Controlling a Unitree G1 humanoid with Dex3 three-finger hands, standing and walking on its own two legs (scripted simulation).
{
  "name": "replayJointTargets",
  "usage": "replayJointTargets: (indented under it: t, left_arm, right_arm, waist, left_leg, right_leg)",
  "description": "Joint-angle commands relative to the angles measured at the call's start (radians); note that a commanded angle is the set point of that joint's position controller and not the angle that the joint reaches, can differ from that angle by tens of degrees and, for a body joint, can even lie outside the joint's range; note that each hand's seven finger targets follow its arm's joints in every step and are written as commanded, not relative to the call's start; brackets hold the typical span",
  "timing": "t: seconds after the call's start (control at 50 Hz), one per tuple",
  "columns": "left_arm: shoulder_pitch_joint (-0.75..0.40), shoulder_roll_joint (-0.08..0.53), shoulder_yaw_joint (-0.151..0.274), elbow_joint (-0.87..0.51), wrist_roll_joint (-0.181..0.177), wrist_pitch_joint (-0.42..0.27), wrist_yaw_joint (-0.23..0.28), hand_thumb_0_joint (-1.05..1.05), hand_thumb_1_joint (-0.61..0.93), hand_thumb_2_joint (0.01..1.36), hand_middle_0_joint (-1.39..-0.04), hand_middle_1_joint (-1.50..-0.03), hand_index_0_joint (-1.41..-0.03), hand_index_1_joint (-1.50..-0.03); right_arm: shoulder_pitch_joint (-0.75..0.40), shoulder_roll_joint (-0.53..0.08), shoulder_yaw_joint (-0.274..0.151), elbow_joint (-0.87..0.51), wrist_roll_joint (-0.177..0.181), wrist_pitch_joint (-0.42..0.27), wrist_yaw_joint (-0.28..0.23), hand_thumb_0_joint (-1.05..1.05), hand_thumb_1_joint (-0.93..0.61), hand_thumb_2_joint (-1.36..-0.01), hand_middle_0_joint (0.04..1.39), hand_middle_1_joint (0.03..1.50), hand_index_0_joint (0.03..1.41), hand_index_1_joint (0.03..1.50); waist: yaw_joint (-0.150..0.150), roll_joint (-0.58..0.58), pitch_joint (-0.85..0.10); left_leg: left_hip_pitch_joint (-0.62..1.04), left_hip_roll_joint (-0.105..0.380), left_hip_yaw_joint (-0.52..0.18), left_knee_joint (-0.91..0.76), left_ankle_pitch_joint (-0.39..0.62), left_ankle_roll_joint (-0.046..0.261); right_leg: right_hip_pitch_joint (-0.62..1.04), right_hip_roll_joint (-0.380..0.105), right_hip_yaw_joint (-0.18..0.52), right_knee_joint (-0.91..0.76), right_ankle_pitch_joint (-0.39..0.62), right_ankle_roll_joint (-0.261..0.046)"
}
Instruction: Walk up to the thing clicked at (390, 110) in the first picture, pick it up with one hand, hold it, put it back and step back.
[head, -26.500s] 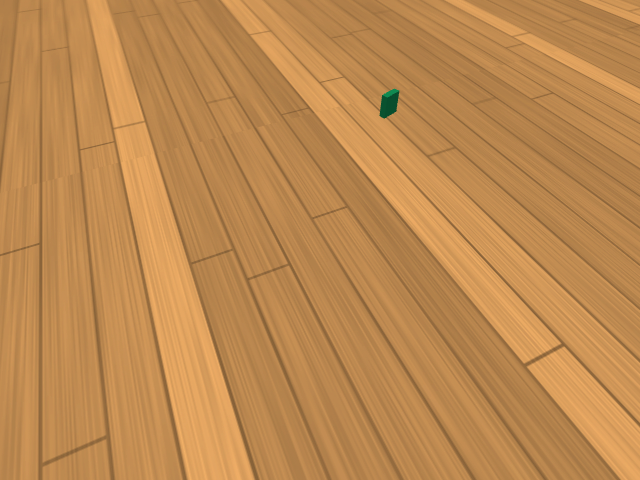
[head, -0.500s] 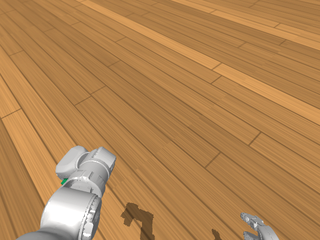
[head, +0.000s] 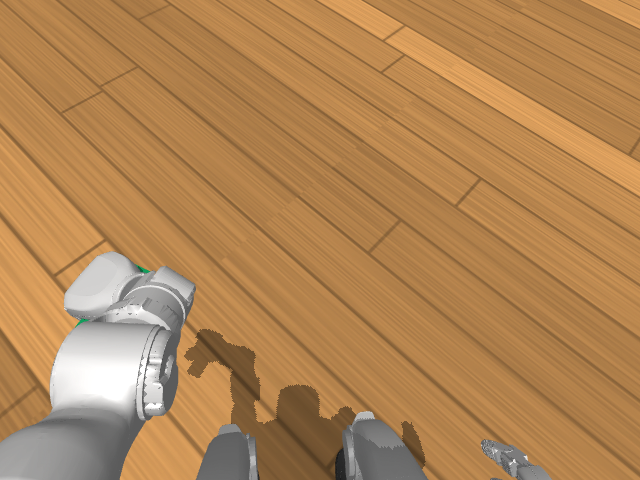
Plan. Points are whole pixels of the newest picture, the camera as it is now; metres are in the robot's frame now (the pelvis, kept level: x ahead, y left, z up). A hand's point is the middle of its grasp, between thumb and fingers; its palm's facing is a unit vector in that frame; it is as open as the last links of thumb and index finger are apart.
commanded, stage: crouch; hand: left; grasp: from the side
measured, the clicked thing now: (127, 315) +0.37 +0.25 -0.13
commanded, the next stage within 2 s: lower in 1.50 s
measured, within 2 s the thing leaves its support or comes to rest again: neither
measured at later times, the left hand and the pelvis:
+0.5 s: hand (180, 313) +0.44 +0.23 -0.33, palm faces -0.08 -0.44 -0.90, open 7.2 cm; pelvis -0.05 +0.01 -0.21, yaw -3 degrees
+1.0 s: hand (196, 320) +0.45 +0.23 -0.44, palm faces -0.15 -0.39 -0.91, open 7.2 cm; pelvis -0.06 +0.00 -0.31, yaw -4 degrees
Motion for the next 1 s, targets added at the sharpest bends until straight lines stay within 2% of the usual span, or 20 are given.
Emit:
replayJointTargets:
  t: [0.0,0.04,0.06,0.1,0.12,0.16,0.18,0.22,0.24,0.28,0.32,0.44,0.5,0.58,0.68,0.74,0.78,0.82,0.86,0.98]
  left_arm:
    - [-0.476,0.157,0.048,-0.071,-0.006,-0.029,0.135,0.000,0.841,0.447,-1.184,-0.378,-1.189,-0.377]
    - [-0.498,0.188,0.079,-0.047,-0.030,-0.055,0.163,0.000,0.799,0.451,-1.154,-0.391,-1.159,-0.390]
    - [-0.553,0.203,0.088,-0.075,-0.045,-0.075,0.170,0.000,0.780,0.455,-1.144,-0.386,-1.146,-0.388]
    - [-0.621,0.254,0.105,-0.090,-0.047,-0.105,0.177,0.000,0.785,0.487,-1.153,-0.414,-1.154,-0.418]
    - [-0.639,0.275,0.113,-0.083,-0.044,-0.119,0.175,0.000,0.778,0.508,-1.148,-0.434,-1.148,-0.438]
    - [-0.664,0.280,0.091,-0.109,-0.023,-0.143,0.160,0.000,0.771,0.564,-1.140,-0.500,-1.143,-0.501]
    - [-0.678,0.305,0.090,-0.119,-0.008,-0.150,0.151,0.000,0.783,0.580,-1.150,-0.519,-1.153,-0.521]
    - [-0.715,0.394,0.117,-0.144,0.018,-0.157,0.140,0.000,0.774,0.577,-1.150,-0.526,-1.155,-0.527]
    - [-0.724,0.385,0.105,-0.149,0.026,-0.158,0.136,0.000,0.769,0.574,-1.157,-0.508,-1.156,-0.514]
    - [-0.741,0.426,0.115,-0.141,0.053,-0.150,0.130,0.000,0.758,0.585,-1.151,-0.525,-1.150,-0.531]
    - [-0.755,0.481,0.141,-0.147,0.060,-0.145,0.126,0.000,0.747,0.593,-1.151,-0.501,-1.143,-0.514]
    - [-0.745,0.478,0.165,-0.052,0.020,-0.138,0.088,0.000,0.671,0.554,-1.108,-0.409,-1.091,-0.431]
    - [-0.714,0.477,0.158,0.008,0.032,-0.138,0.067,0.000,0.650,0.530,-1.086,-0.426,-1.076,-0.442]
    - [-0.686,0.497,0.152,0.061,0.072,-0.136,0.044,0.000,0.647,0.535,-1.076,-0.468,-1.073,-0.476]
    - [-0.723,0.545,0.155,0.031,0.106,-0.149,0.023,0.000,0.604,0.471,-1.031,-0.481,-1.042,-0.474]
    - [-0.779,0.596,0.161,-0.015,0.135,-0.166,0.029,0.000,0.625,0.446,-1.028,-0.510,-1.050,-0.492]
    - [-0.794,0.643,0.184,-0.041,0.149,-0.169,0.034,0.000,0.645,0.448,-1.048,-0.493,-1.067,-0.478]
    - [-0.806,0.634,0.185,-0.024,0.155,-0.165,0.041,0.000,0.668,0.425,-1.061,-0.471,-1.081,-0.455]
    - [-0.848,0.638,0.180,-0.023,0.167,-0.167,0.051,0.000,0.689,0.426,-1.085,-0.464,-1.102,-0.450]
    - [-0.817,0.650,0.199,0.032,0.132,-0.172,0.052,0.000,0.676,0.447,-1.078,-0.429,-1.085,-0.425]
  right_arm:
    - [0.032,-0.154,-0.038,-0.063,-0.030,-0.032,0.027,0.000,-0.873,-0.891,0.200,0.299,0.200,0.299]
    - [0.029,-0.165,-0.029,-0.053,-0.040,-0.025,0.032,0.000,-0.874,-0.892,0.200,0.299,0.200,0.299]
    - [0.030,-0.171,-0.028,-0.055,-0.043,-0.020,0.032,0.000,-0.874,-0.891,0.200,0.299,0.200,0.299]
    - [0.032,-0.178,-0.018,-0.038,-0.045,-0.012,0.028,0.000,-0.876,-0.892,0.199,0.299,0.199,0.299]
    - [0.044,-0.181,-0.016,-0.029,-0.046,-0.007,0.027,0.000,-0.876,-0.892,0.199,0.299,0.199,0.299]
    - [0.072,-0.203,-0.029,-0.013,-0.051,0.001,0.024,0.000,-0.881,-0.895,0.199,0.299,0.199,0.299]
    - [0.078,-0.203,-0.027,-0.003,-0.051,0.002,0.025,0.000,-0.883,-0.895,0.199,0.299,0.199,0.299]
    - [0.103,-0.208,-0.020,0.011,-0.052,0.011,0.026,0.000,-0.891,-0.898,0.199,0.299,0.199,0.299]
    - [0.108,-0.215,-0.024,0.007,-0.055,0.019,0.027,0.000,-0.890,-0.899,0.199,0.299,0.199,0.299]
    - [0.123,-0.216,-0.026,0.005,-0.055,0.029,0.031,0.000,-0.895,-0.901,0.199,0.299,0.199,0.299]
    - [0.132,-0.203,-0.020,-0.001,-0.057,0.037,0.035,0.000,-0.895,-0.901,0.199,0.299,0.200,0.299]
    - [0.164,-0.205,-0.031,0.002,-0.047,0.036,0.052,0.000,-0.891,-0.899,0.200,0.299,0.200,0.299]
    - [0.177,-0.213,-0.030,-0.004,-0.043,0.035,0.063,0.000,-0.893,-0.900,0.200,0.299,0.200,0.299]
    - [0.198,-0.227,-0.034,0.000,-0.038,0.032,0.074,0.000,-0.898,-0.902,0.199,0.299,0.200,0.299]
    - [0.229,-0.238,-0.035,-0.006,-0.037,0.022,0.094,0.000,-0.906,-0.904,0.199,0.299,0.200,0.299]
    - [0.231,-0.231,-0.027,-0.014,-0.042,0.022,0.101,0.000,-0.909,-0.905,0.199,0.300,0.200,0.300]
    - [0.233,-0.242,-0.027,-0.018,-0.043,0.019,0.105,0.000,-0.909,-0.905,0.199,0.300,0.200,0.300]
    - [0.242,-0.250,-0.025,-0.023,-0.049,0.019,0.111,0.000,-0.908,-0.904,0.200,0.300,0.200,0.300]
    - [0.239,-0.262,-0.023,-0.015,-0.058,0.016,0.112,0.000,-0.909,-0.905,0.200,0.300,0.200,0.300]
    - [0.240,-0.273,-0.009,-0.017,-0.066,0.012,0.118,0.000,-0.900,-0.901,0.200,0.300,0.200,0.300]
  waist:
    - [-0.028,0.104,-0.496]
    - [-0.045,0.115,-0.554]
    - [-0.061,0.127,-0.577]
    - [-0.076,0.172,-0.648]
    - [-0.095,0.162,-0.654]
    - [-0.119,0.180,-0.681]
    - [-0.119,0.196,-0.709]
    - [-0.108,0.258,-0.755]
    - [-0.111,0.290,-0.789]
    - [-0.116,0.293,-0.838]
    - [-0.124,0.293,-0.855]
    - [-0.170,0.257,-0.775]
    - [-0.180,0.244,-0.724]
    - [-0.188,0.242,-0.682]
    - [-0.205,0.270,-0.697]
    - [-0.195,0.298,-0.729]
    - [-0.185,0.328,-0.787]
    - [-0.200,0.349,-0.768]
    - [-0.216,0.362,-0.752]
    - [-0.223,0.324,-0.709]
  left_leg:
    - [0.052,-0.050,-0.003,0.078,0.216,-0.012]
    - [0.007,-0.048,-0.018,0.159,0.176,-0.012]
    - [-0.012,-0.046,-0.025,0.202,0.161,-0.015]
    - [-0.038,-0.042,-0.031,0.264,0.137,-0.025]
    - [-0.068,-0.042,-0.033,0.297,0.111,-0.024]
    - [-0.114,-0.041,-0.026,0.350,0.092,-0.026]
    - [-0.136,-0.041,-0.025,0.379,0.088,-0.024]
    - [-0.135,-0.033,-0.034,0.409,0.072,-0.029]
    - [-0.131,-0.030,-0.028,0.427,0.091,-0.032]
    - [-0.172,-0.029,-0.024,0.477,0.087,-0.026]
    - [-0.229,-0.030,-0.029,0.514,0.046,-0.017]
    - [-0.390,-0.026,-0.047,0.638,-0.027,0.006]
    - [-0.477,-0.028,-0.042,0.683,-0.011,0.012]
    - [-0.556,-0.032,-0.039,0.745,0.017,0.021]
    - [-0.599,-0.032,-0.035,0.819,0.049,0.028]
    - [-0.659,-0.031,-0.017,0.860,0.037,0.032]
    - [-0.622,-0.030,-0.019,0.882,0.061,0.032]
    - [-0.625,-0.026,-0.023,0.899,0.054,0.029]
    - [-0.637,-0.023,-0.030,0.913,0.002,0.031]
    - [-0.695,-0.023,-0.037,0.956,-0.041,0.038]
  right_leg:
    - [0.017,0.028,-0.019,0.068,0.257,-0.027]
    - [-0.092,0.038,-0.032,0.139,0.208,-0.030]
    - [-0.139,0.036,-0.038,0.172,0.195,-0.028]
    - [-0.188,0.033,-0.047,0.232,0.175,-0.024]
    - [-0.228,0.036,-0.053,0.252,0.144,-0.020]
    - [-0.280,0.036,-0.059,0.288,0.116,-0.016]
    - [-0.305,0.034,-0.059,0.309,0.109,-0.016]
    - [-0.357,0.029,-0.067,0.360,0.097,-0.022]
    - [-0.353,0.030,-0.069,0.383,0.118,-0.025]
    - [-0.361,0.031,-0.070,0.420,0.118,-0.023]
    - [-0.386,0.026,-0.070,0.456,0.085,-0.020]
    - [-0.540,0.023,-0.077,0.543,0.005,-0.007]
    - [-0.573,0.026,-0.086,0.597,0.032,-0.007]
    - [-0.619,0.031,-0.086,0.653,0.082,-0.006]
    - [-0.636,0.034,-0.084,0.728,0.131,-0.002]
    - [-0.605,0.037,-0.073,0.757,0.131,0.002]
    - [-0.616,0.034,-0.077,0.786,0.145,-0.001]
    - [-0.649,0.034,-0.085,0.806,0.137,-0.002]
    - [-0.700,0.036,-0.097,0.815,0.077,-0.003]
    - [-0.721,0.038,-0.111,0.823,0.019,0.004]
